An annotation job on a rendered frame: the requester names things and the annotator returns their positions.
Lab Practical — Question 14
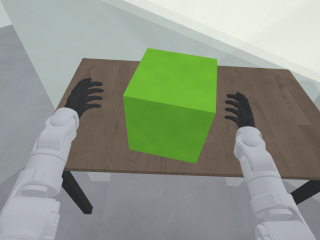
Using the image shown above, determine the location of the robot right hand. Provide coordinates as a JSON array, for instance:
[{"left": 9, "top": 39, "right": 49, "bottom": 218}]
[{"left": 224, "top": 92, "right": 256, "bottom": 129}]

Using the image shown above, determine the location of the robot right forearm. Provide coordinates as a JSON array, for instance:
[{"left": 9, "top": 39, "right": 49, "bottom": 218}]
[{"left": 233, "top": 126, "right": 316, "bottom": 240}]

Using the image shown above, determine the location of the carton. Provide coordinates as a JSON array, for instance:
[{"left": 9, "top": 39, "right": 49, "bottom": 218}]
[{"left": 123, "top": 48, "right": 217, "bottom": 164}]

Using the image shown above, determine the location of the robot left forearm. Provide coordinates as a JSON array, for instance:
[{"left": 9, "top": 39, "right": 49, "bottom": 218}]
[{"left": 0, "top": 107, "right": 79, "bottom": 225}]

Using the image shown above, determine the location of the robot left hand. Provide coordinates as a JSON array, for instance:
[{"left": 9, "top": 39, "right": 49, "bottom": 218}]
[{"left": 64, "top": 77, "right": 104, "bottom": 119}]

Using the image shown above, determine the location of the left robot upper arm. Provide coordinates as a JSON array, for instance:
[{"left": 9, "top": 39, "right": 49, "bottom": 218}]
[{"left": 0, "top": 196, "right": 61, "bottom": 240}]

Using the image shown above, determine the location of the right robot upper arm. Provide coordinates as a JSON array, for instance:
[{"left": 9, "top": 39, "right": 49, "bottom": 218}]
[{"left": 255, "top": 220, "right": 314, "bottom": 240}]

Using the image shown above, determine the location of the table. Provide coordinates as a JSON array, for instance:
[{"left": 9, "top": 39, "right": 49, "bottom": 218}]
[{"left": 55, "top": 58, "right": 320, "bottom": 215}]

